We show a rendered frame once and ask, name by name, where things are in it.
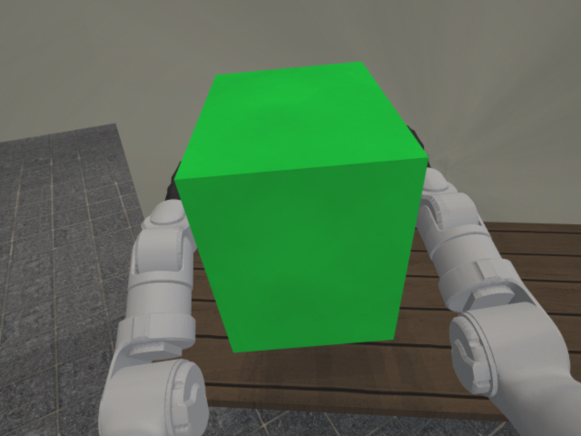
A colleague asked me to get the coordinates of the left robot forearm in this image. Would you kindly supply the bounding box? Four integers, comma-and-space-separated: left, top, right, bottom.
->
98, 199, 197, 436

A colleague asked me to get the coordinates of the carton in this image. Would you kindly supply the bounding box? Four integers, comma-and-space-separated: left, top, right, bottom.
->
174, 62, 428, 352

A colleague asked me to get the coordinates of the left robot upper arm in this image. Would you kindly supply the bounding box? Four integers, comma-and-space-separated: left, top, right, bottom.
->
100, 359, 209, 436

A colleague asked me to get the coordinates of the left robot hand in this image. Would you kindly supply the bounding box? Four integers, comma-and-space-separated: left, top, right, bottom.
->
165, 162, 181, 201

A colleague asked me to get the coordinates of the right robot upper arm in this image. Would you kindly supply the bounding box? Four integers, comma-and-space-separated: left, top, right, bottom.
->
449, 302, 581, 436

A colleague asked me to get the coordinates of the right robot forearm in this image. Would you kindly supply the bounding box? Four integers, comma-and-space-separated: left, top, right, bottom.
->
416, 167, 570, 372

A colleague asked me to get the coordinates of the table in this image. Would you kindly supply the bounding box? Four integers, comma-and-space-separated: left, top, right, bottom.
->
152, 222, 581, 422

